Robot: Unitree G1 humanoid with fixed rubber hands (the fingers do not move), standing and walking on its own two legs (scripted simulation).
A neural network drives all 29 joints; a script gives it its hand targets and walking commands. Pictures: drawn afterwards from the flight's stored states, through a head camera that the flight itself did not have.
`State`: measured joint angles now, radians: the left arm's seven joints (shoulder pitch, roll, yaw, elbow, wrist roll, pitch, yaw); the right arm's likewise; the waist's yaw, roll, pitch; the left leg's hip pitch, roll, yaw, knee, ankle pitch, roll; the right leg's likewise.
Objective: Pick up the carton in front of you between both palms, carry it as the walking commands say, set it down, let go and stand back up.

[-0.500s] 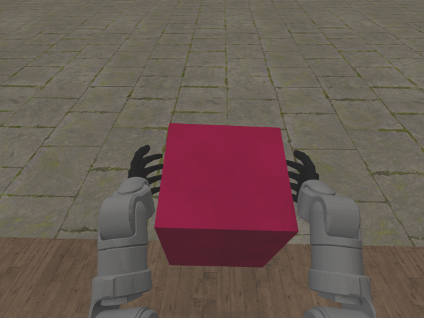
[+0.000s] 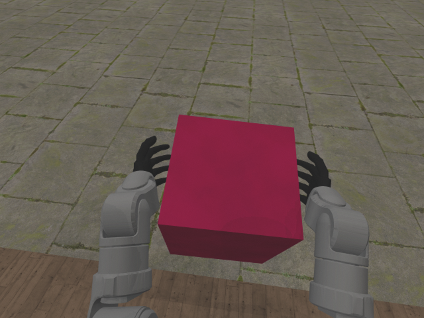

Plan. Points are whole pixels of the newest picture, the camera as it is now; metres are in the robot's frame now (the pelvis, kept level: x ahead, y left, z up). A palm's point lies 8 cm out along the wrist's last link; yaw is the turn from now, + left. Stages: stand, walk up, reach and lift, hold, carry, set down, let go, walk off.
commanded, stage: carry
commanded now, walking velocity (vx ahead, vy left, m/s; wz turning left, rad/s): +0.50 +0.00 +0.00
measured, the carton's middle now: (225, 197) +0.35 +0.02 +0.05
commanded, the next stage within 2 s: none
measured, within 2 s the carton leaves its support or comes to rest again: neither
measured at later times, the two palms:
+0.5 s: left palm (199, 109) +0.59 +0.11 +0.08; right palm (314, 123) +0.59 -0.19 +0.07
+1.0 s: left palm (205, 67) +0.87 +0.13 +0.06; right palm (293, 75) +0.88 -0.17 +0.05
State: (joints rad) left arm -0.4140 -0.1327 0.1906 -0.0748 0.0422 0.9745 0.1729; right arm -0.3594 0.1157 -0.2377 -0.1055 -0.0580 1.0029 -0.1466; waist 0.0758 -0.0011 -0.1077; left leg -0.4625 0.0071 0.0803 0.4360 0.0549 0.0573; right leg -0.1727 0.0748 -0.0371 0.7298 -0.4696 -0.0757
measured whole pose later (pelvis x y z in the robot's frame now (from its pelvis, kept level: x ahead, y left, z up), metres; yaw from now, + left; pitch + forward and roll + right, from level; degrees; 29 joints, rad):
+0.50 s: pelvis +0.27 -0.03 -0.04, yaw +0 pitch +4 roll +2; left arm -0.38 -0.14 0.24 -0.13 0.07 0.98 0.15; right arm -0.42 0.08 -0.17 -0.04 -0.01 1.02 -0.15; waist -0.04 0.01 -0.10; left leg -0.24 0.00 0.05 0.87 -0.49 0.03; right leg -0.47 0.01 -0.08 0.52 0.04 -0.08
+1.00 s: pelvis +0.56 -0.03 -0.06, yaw -1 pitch +3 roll +0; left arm -0.39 -0.12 0.20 -0.13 0.03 1.00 0.18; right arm -0.37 0.12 -0.20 -0.12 -0.07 1.03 -0.16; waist 0.06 0.01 -0.08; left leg -0.50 -0.03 0.14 0.45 0.07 0.09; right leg -0.03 0.07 -0.06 0.63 -0.42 -0.07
